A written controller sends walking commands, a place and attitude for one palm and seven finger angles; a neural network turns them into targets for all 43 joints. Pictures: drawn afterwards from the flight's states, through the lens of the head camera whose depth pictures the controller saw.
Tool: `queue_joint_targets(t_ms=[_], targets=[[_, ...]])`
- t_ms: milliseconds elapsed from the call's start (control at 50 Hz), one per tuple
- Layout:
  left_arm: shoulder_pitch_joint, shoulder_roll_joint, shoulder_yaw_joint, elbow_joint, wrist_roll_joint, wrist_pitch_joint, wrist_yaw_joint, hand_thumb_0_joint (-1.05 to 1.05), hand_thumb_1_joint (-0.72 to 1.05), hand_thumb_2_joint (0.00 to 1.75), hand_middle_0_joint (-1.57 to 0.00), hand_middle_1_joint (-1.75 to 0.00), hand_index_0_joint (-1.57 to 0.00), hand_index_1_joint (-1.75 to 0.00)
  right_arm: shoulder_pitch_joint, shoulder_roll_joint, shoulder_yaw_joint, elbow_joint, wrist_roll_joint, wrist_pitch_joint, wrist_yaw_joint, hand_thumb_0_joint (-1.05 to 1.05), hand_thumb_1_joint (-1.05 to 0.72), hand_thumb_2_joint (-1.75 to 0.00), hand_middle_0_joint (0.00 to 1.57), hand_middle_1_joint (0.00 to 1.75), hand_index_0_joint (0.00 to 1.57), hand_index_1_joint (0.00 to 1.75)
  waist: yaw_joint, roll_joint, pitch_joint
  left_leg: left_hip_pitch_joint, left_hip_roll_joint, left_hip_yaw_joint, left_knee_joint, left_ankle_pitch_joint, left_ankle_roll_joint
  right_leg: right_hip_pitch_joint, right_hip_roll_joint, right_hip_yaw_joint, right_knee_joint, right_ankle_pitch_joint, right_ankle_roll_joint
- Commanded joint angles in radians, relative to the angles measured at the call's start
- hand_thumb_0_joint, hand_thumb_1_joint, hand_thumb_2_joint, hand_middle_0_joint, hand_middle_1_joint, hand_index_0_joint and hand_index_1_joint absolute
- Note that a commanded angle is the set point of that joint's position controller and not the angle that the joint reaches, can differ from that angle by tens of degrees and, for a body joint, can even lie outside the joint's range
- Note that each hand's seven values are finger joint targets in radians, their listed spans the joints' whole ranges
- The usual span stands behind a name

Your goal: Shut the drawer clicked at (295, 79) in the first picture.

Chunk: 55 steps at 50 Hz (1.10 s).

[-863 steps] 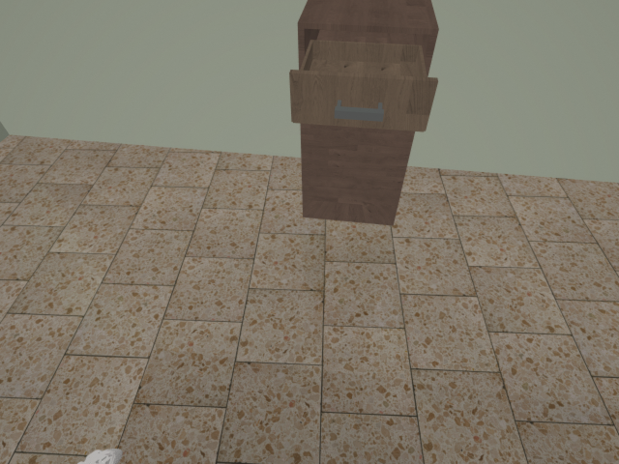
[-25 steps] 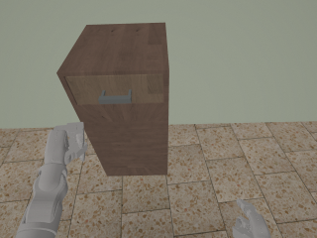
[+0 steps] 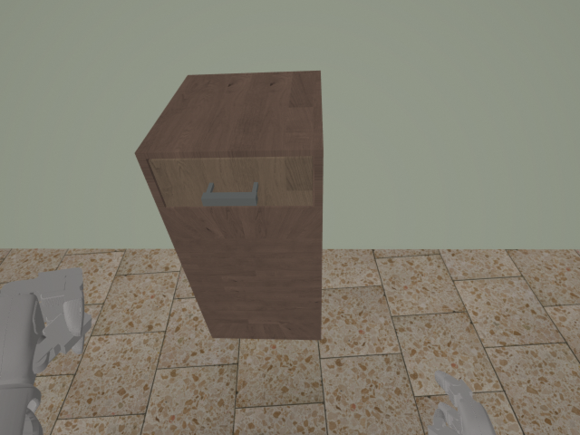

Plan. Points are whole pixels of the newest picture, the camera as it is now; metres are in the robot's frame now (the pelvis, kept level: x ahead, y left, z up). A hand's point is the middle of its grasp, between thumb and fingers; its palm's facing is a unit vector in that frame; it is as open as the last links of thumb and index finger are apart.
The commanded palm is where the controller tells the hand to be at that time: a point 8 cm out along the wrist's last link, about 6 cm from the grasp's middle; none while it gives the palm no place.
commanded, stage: draw the hand back to the body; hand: left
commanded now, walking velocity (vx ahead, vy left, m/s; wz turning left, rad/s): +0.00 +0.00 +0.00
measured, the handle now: (231, 192) +0.62 +0.22 -0.02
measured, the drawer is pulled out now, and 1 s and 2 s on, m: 0.00 0.00 0.00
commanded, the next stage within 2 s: step back with the hand held close in 0.16 s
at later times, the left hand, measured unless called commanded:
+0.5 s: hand (75, 320) +0.18 +0.25 +0.16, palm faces +0.35 -0.82 -0.46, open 3.2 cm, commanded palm +0.12 +0.29 +0.17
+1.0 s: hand (28, 387) +0.11 +0.26 +0.15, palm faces +0.36 -0.82 -0.45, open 3.2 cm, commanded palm +0.05 +0.31 +0.17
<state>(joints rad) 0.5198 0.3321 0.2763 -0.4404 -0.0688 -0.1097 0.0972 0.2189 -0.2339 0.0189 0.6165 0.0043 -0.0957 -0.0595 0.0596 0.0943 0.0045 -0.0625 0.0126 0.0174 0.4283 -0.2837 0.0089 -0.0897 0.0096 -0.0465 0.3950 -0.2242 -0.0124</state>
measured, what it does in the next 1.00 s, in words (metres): shifts its weight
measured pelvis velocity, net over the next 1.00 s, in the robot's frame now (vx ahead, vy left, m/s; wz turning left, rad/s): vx -0.08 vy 0.03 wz -0.01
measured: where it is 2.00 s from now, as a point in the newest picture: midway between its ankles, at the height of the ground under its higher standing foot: outside the picture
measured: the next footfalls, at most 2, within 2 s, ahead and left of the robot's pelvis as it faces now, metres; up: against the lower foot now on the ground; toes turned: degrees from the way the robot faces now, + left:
right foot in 1.88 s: -0.29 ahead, -0.08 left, +0.00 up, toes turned -4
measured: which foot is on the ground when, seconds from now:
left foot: down 0.00-1.00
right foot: down 0.00-1.00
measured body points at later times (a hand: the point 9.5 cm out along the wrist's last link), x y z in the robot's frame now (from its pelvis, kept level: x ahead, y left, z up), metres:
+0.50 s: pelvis -0.01 +0.02 +0.00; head -0.01 +0.00 +0.45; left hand +0.16 +0.29 +0.18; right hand +0.16 -0.23 -0.09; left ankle -0.03 +0.11 -0.74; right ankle +0.00 -0.11 -0.74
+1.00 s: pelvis -0.08 +0.03 -0.02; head -0.06 +0.03 +0.43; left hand +0.09 +0.30 +0.18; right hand +0.10 -0.21 -0.09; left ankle -0.03 +0.11 -0.74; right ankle +0.00 -0.11 -0.74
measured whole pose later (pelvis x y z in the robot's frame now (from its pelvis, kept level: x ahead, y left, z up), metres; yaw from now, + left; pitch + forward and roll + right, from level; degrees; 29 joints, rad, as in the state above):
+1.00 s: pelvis -0.08 +0.03 -0.02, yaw +0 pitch +0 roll -2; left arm 0.61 0.35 0.35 -0.58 -0.02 -0.25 0.14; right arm 0.20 -0.22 -0.01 0.55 0.00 -0.06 -0.07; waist 0.01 0.03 0.02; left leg -0.39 -0.01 0.03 0.62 -0.26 0.05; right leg -0.38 -0.02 -0.03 0.51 -0.14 0.02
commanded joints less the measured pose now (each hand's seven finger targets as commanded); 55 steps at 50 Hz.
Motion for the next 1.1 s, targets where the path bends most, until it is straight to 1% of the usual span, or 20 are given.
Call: queue_joint_targets(t_ms=[0,40,100,200,260,280,300,360,420,480,560,620,680,780,820,900,940,980,1040,1080], targets=[[-0.066,0.136,0.1,-0.199,0.007,-0.063,0.019,0.0,0.9,0.9,-1.4,-1.6,-1.4,-1.6,-0.144,-0.086,-0.034,-0.164,-0.001,-0.078,-0.017,0.0,-0.9,-0.9,0.2,0.3,0.2,0.3,-0.009,-0.071,0.016,-0.061,0.005,-0.008,-0.059,0.174,0.022,-0.027,-0.016,0.035,-0.084,0.091,-0.009],[-0.1,0.134,0.09,-0.181,0.011,-0.062,0.02,0.0,0.9,0.9,-1.4,-1.6,-1.4,-1.6,-0.141,-0.09,-0.035,-0.158,-0.002,-0.083,-0.023,0.0,-0.9,-0.9,0.2,0.3,0.2,0.3,-0.014,-0.066,0.046,-0.059,0.004,-0.012,-0.063,0.139,0.024,-0.052,-0.016,0.036,-0.098,0.043,-0.008],[-0.092,0.148,0.108,-0.186,0.012,-0.07,0.027,0.0,0.9,0.9,-1.4,-1.6,-1.4,-1.6,-0.137,-0.089,-0.037,-0.157,-0.006,-0.091,-0.029,0.0,-0.9,-0.9,0.2,0.3,0.2,0.3,-0.002,-0.086,-0.013,-0.044,0.001,-0.013,-0.059,0.152,0.03,-0.021,-0.02,0.035,-0.087,0.054,-0.008],[-0.099,0.161,0.116,-0.224,0.014,-0.073,0.031,0.0,0.9,0.9,-1.4,-1.6,-1.4,-1.6,-0.143,-0.085,-0.032,-0.157,-0.007,-0.103,-0.029,0.0,-0.9,-0.9,0.2,0.3,0.2,0.3,0.006,-0.033,-0.036,-0.044,0.001,-0.02,-0.064,0.174,0.021,0.007,-0.02,0.037,-0.073,0.083,-0.014],[-0.092,0.159,0.121,-0.207,0.012,-0.069,0.033,0.0,0.9,0.9,-1.4,-1.6,-1.4,-1.6,-0.146,-0.081,-0.029,-0.155,-0.008,-0.107,-0.029,0.0,-0.9,-0.9,0.2,0.3,0.2,0.3,0.008,-0.048,-0.001,-0.062,0.002,-0.026,-0.071,0.162,0.018,0.001,-0.016,0.037,-0.077,0.072,-0.014],[-0.173,0.264,0.25,-0.259,0.01,-0.116,0.037,0.0,0.9,0.9,-1.4,-1.6,-1.4,-1.6,-0.123,-0.109,-0.034,-0.184,-0.007,-0.077,-0.021,0.0,-0.9,-0.9,0.2,0.3,0.2,0.3,-0.043,-0.093,0.104,-0.152,0.012,-0.04,-0.054,0.089,0.036,-0.116,-0.063,0.156,-0.148,0.069,-0.013],[-0.079,0.192,0.202,-0.173,0.019,-0.121,0.03,0.0,0.9,0.9,-1.4,-1.6,-1.4,-1.6,-0.119,-0.092,-0.04,-0.16,-0.009,-0.057,-0.018,0.0,-0.9,-0.9,0.2,0.3,0.2,0.3,-0.047,-0.117,0.078,-0.124,0.009,-0.048,-0.031,0.095,0.037,-0.129,-0.082,0.16,-0.162,0.06,-0.017],[0.006,0.151,0.169,-0.184,0.025,-0.147,0.023,0.0,0.9,0.9,-1.4,-1.6,-1.4,-1.6,-0.121,-0.101,-0.051,-0.173,-0.017,-0.025,-0.011,0.0,-0.9,-0.9,0.2,0.3,0.2,0.3,-0.051,-0.067,-0.007,-0.127,0.018,-0.044,-0.045,0.179,0.03,-0.079,-0.083,0.119,-0.111,0.166,-0.013],[0.068,0.153,0.169,-0.208,0.022,-0.154,0.028,0.0,0.9,0.9,-1.4,-1.6,-1.4,-1.6,-0.13,-0.103,-0.06,-0.189,-0.015,-0.004,-0.011,0.0,-0.9,-0.9,0.2,0.3,0.2,0.3,-0.048,-0.027,-0.092,-0.141,0.029,-0.051,-0.06,0.278,0.028,-0.016,-0.076,0.078,-0.044,0.275,-0.003],[0.103,0.18,0.2,-0.243,0.019,-0.157,0.036,0.0,0.9,0.9,-1.4,-1.6,-1.4,-1.6,-0.129,-0.102,-0.072,-0.207,-0.008,0.015,-0.012,0.0,-0.9,-0.9,0.2,0.3,0.2,0.3,-0.047,-0.07,-0.161,-0.157,0.039,-0.056,-0.046,0.369,0.022,0.027,-0.07,0.062,0.009,0.367,0.005],[0.132,0.199,0.221,-0.282,0.018,-0.158,0.043,0.0,0.9,0.9,-1.4,-1.6,-1.4,-1.6,-0.13,-0.101,-0.079,-0.222,-0.005,0.027,-0.02,0.0,-0.9,-0.9,0.2,0.3,0.2,0.3,-0.042,-0.05,-0.195,-0.186,0.051,-0.07,-0.037,0.462,0.012,0.045,-0.06,0.051,0.077,0.436,0.011],[0.127,0.202,0.22,-0.312,0.023,-0.155,0.043,0.0,0.9,0.9,-1.4,-1.6,-1.4,-1.6,-0.13,-0.107,-0.082,-0.229,-0.007,0.023,-0.026,0.0,-0.9,-0.9,0.2,0.3,0.2,0.3,-0.039,-0.005,-0.186,-0.228,0.07,-0.088,-0.055,0.445,0.016,0.036,-0.043,0.048,0.121,0.382,0.019],[0.123,0.19,0.215,-0.297,0.031,-0.152,0.043,0.0,0.9,0.9,-1.4,-1.6,-1.4,-1.6,-0.122,-0.108,-0.083,-0.23,-0.008,0.016,-0.026,0.0,-0.9,-0.9,0.2,0.3,0.2,0.3,-0.042,0.007,-0.138,-0.332,0.104,-0.108,-0.094,0.334,0.039,0.043,-0.031,0.051,0.188,0.286,0.025],[0.083,0.175,0.209,-0.28,0.044,-0.159,0.047,0.0,0.9,0.9,-1.4,-1.6,-1.4,-1.6,-0.11,-0.109,-0.081,-0.233,-0.001,-0.001,-0.029,0.0,-0.9,-0.9,0.2,0.3,0.2,0.3,-0.058,-0.065,-0.06,-0.547,0.099,-0.119,-0.109,-0.088,0.074,0.074,-0.047,0.105,0.188,0.199,0.021],[0.058,0.196,0.22,-0.303,0.05,-0.167,0.051,0.0,0.9,0.9,-1.4,-1.6,-1.4,-1.6,-0.112,-0.111,-0.081,-0.236,-0.004,-0.009,-0.031,0.0,-0.9,-0.9,0.2,0.3,0.2,0.3,-0.063,-0.083,-0.045,-0.557,0.069,-0.112,-0.073,-0.194,0.072,0.027,-0.063,0.148,0.121,0.12,0.013],[0.06,0.193,0.208,-0.323,0.045,-0.187,0.063,0.0,0.9,0.9,-1.4,-1.6,-1.4,-1.6,-0.086,-0.102,-0.081,-0.22,-0.01,-0.017,-0.025,0.0,-0.9,-0.9,0.2,0.3,0.2,0.3,-0.074,-0.159,-0.057,-0.386,0.008,-0.077,0.081,-0.177,0.04,-0.204,-0.129,0.218,-0.06,-0.131,-0.028],[0.059,0.198,0.205,-0.338,0.041,-0.198,0.072,0.0,0.9,0.9,-1.4,-1.6,-1.4,-1.6,-0.087,-0.1,-0.077,-0.213,-0.011,-0.017,-0.029,0.0,-0.9,-0.9,0.2,0.3,0.2,0.3,-0.078,-0.14,-0.061,-0.296,0.006,-0.077,0.112,-0.151,0.028,-0.309,-0.139,0.202,-0.087,-0.202,-0.035],[0.074,0.196,0.21,-0.331,0.041,-0.205,0.08,0.0,0.9,0.9,-1.4,-1.6,-1.4,-1.6,-0.09,-0.106,-0.077,-0.21,-0.012,-0.017,-0.035,0.0,-0.9,-0.9,0.2,0.3,0.2,0.3,-0.078,-0.081,-0.063,-0.321,0.033,-0.108,0.043,-0.185,0.037,-0.296,-0.101,0.157,-0.046,-0.222,-0.014],[0.093,0.2,0.236,-0.332,0.059,-0.213,0.083,0.0,0.9,0.9,-1.4,-1.6,-1.4,-1.6,-0.109,-0.122,-0.077,-0.223,-0.01,-0.032,-0.046,0.0,-0.9,-0.9,0.2,0.3,0.2,0.3,-0.069,0.067,-0.059,-0.626,0.161,-0.259,-0.234,-0.381,0.093,0.002,0.019,0.074,0.225,-0.072,0.031],[0.091,0.205,0.241,-0.353,0.068,-0.215,0.076,0.0,0.9,0.9,-1.4,-1.6,-1.4,-1.6,-0.108,-0.113,-0.08,-0.23,-0.009,-0.039,-0.046,0.0,-0.9,-0.9,0.2,0.3,0.2,0.3,-0.057,0.092,-0.091,-0.65,0.195,-0.279,-0.232,-0.272,0.109,0.067,0.044,0.069,0.348,0.105,0.036]])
